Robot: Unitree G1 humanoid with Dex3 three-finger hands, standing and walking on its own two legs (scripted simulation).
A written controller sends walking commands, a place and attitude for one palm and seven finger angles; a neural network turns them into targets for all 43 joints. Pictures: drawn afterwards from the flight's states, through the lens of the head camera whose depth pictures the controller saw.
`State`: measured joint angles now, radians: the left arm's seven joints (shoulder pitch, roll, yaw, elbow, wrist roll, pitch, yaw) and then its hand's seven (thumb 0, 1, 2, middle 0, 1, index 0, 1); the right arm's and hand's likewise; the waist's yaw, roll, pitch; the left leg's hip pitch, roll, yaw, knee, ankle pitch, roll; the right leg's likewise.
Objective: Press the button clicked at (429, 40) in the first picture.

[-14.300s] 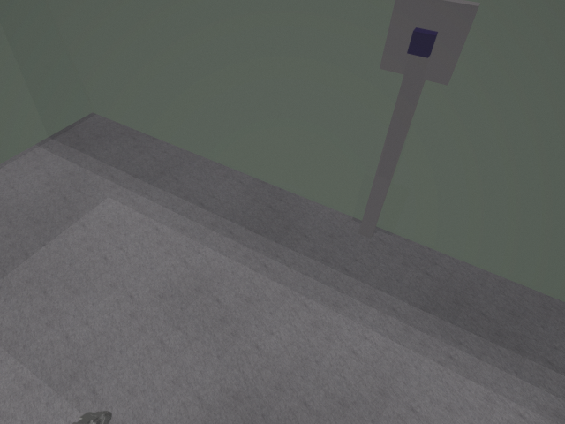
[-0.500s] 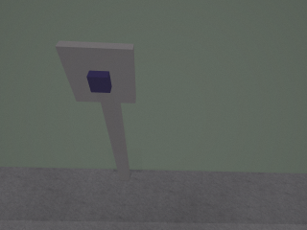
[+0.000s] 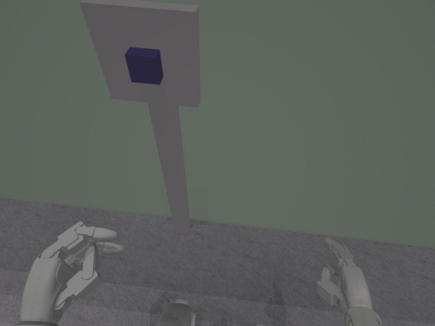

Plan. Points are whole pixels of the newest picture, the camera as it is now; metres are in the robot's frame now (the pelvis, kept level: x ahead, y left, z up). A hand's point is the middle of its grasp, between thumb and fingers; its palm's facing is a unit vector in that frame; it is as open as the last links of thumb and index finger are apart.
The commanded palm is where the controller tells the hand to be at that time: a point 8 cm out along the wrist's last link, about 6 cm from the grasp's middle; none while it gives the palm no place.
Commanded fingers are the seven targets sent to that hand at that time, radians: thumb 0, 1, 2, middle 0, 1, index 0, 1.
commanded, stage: raise the hand and make a fist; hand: left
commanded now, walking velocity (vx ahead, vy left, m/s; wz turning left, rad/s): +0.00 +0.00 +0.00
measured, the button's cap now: (145, 65) +0.54 +0.21 +0.19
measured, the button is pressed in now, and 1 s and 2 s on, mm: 0 0 0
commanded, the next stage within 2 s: aim a knuckle at the button in 1.44 s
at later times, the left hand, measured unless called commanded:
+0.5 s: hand (86, 231) +0.22 +0.22 +0.12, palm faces +0.01 -1.00 -0.05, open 3.1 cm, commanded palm +0.19 +0.28 +0.13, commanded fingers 0.00 0.90 0.90 -1.30 -1.50 -1.30 -1.50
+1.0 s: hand (59, 186) +0.25 +0.25 +0.18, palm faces +0.02 -1.00 -0.07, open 3.1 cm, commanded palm +0.22 +0.30 +0.19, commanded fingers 0.00 0.90 0.90 -1.30 -1.50 -1.30 -1.50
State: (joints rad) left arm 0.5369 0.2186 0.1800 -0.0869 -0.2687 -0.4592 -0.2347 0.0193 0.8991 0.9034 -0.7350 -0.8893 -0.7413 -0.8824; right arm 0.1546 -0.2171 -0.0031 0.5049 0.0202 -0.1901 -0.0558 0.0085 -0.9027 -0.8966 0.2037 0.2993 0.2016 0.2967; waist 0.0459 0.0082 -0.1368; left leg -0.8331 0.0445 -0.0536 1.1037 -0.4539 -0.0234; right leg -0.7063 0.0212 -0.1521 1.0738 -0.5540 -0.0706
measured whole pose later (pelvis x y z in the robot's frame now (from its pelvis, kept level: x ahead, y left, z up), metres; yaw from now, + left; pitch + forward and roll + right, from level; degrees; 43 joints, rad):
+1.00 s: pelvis +0.02 +0.04 +0.06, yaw -1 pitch +1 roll -2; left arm 0.28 0.30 0.24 -0.17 -0.30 -0.04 -0.25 0.02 0.90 0.90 -1.30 -1.50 -1.31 -1.50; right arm 0.24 -0.23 0.08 0.59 0.05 -0.23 -0.07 0.01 -0.90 -0.90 0.21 0.30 0.21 0.30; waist 0.03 0.04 -0.07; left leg -0.41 0.00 0.02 0.70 -0.32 0.04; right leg -0.29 -0.01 -0.09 0.65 -0.38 0.00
